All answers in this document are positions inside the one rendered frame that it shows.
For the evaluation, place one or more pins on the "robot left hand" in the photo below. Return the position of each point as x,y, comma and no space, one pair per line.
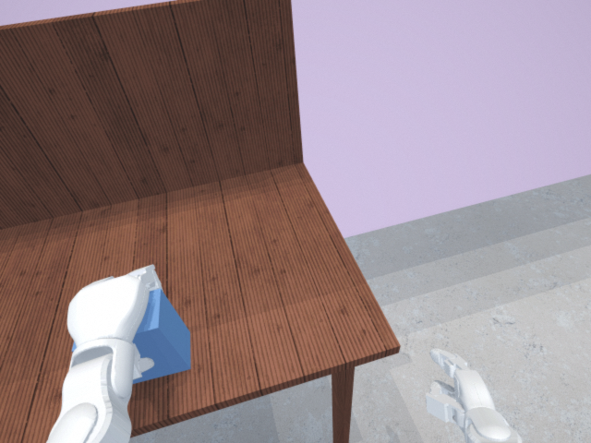
113,308

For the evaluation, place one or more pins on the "table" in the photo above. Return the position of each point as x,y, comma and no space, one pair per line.
169,134

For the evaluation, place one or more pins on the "robot right hand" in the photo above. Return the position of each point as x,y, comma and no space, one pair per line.
451,403

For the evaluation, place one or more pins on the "right robot forearm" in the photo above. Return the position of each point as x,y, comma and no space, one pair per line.
485,425

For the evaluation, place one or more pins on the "sponge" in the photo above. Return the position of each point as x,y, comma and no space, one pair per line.
162,336

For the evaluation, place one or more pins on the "left robot forearm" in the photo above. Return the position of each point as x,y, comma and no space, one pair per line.
95,394

